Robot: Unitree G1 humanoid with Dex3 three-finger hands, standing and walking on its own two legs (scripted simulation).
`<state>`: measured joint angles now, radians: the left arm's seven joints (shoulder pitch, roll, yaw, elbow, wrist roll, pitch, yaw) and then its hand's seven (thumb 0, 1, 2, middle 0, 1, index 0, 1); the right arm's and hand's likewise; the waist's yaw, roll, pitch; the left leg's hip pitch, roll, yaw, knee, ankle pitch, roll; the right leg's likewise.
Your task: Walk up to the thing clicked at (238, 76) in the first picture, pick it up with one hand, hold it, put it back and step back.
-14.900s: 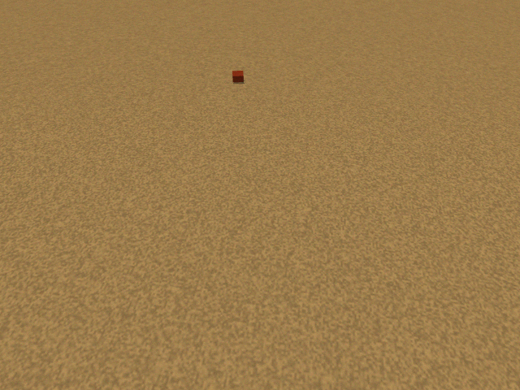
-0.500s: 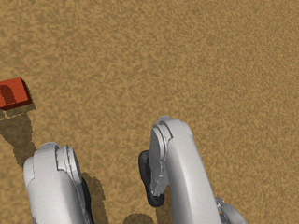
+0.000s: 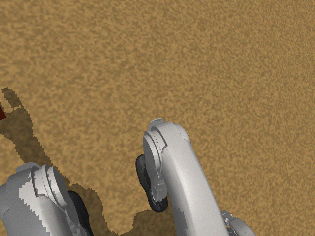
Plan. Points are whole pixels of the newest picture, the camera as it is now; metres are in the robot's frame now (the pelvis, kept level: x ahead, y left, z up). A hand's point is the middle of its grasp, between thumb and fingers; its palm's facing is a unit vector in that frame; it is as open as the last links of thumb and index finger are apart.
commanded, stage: approach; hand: left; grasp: from above
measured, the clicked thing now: out of the picture +0.48 +0.31 -0.30
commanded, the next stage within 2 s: rest palm in 0.12 s
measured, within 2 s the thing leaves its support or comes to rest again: neither
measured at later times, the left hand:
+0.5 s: hand out of the picture +0.48 +0.31 -0.18, palm faces -0.47 -0.10 -0.88, open 14.4 cm
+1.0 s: hand out of the picture +0.49 +0.30 -0.24, palm faces -0.42 -0.14 -0.90, open 14.4 cm
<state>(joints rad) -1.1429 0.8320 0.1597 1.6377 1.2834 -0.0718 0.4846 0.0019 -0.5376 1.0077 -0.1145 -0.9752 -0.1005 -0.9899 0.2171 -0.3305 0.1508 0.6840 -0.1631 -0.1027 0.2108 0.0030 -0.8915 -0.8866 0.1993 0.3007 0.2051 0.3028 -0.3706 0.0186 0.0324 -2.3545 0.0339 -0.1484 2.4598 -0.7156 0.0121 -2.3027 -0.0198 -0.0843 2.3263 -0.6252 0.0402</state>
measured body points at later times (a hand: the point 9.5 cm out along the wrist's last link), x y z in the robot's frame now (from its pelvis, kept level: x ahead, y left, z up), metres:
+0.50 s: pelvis +0.00 +0.01 +0.01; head +0.26 +0.10 +0.36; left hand +0.50 +0.32 -0.13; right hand +0.06 -0.27 -0.07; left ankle +0.06 +0.12 -0.29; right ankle +0.11 -0.13 -0.29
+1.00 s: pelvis +0.00 +0.01 -0.02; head +0.29 +0.09 +0.31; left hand +0.51 +0.31 -0.19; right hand -0.01 -0.25 -0.07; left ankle +0.06 +0.12 -0.29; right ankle +0.11 -0.13 -0.29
